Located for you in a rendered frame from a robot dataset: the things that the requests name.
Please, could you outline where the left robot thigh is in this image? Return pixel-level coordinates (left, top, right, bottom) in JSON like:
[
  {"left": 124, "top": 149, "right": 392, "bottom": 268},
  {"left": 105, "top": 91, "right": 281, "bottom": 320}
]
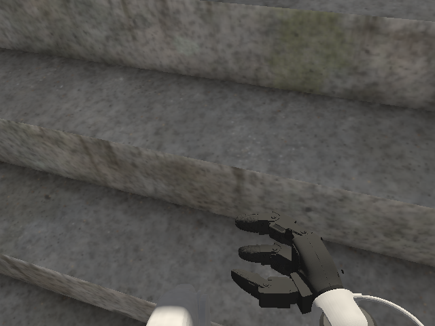
[{"left": 146, "top": 288, "right": 211, "bottom": 326}]

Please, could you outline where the right robot forearm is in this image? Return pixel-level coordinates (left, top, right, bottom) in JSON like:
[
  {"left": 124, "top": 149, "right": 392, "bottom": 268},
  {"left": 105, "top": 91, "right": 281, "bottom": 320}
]
[{"left": 311, "top": 289, "right": 377, "bottom": 326}]

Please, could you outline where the right robot hand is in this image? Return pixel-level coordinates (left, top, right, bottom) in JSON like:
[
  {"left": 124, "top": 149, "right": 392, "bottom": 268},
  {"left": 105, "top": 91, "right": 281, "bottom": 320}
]
[{"left": 231, "top": 210, "right": 344, "bottom": 314}]

